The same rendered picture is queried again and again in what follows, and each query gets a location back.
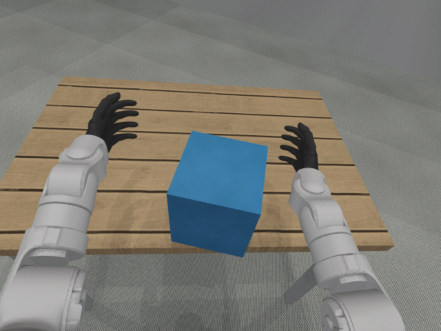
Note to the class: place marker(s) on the robot right forearm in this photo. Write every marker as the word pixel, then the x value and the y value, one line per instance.
pixel 339 267

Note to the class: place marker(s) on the carton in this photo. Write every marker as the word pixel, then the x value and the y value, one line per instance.
pixel 215 197

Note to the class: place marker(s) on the right robot hand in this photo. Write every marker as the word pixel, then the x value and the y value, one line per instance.
pixel 306 154

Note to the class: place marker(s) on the left robot hand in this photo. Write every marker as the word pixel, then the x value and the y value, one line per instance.
pixel 104 117

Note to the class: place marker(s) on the table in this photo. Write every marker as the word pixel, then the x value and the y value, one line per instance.
pixel 130 214

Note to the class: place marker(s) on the right robot upper arm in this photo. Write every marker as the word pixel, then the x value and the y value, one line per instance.
pixel 360 310

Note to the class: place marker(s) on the left robot upper arm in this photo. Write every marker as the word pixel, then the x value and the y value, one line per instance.
pixel 45 298

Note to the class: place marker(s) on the robot left forearm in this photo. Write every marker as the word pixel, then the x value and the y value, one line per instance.
pixel 59 230

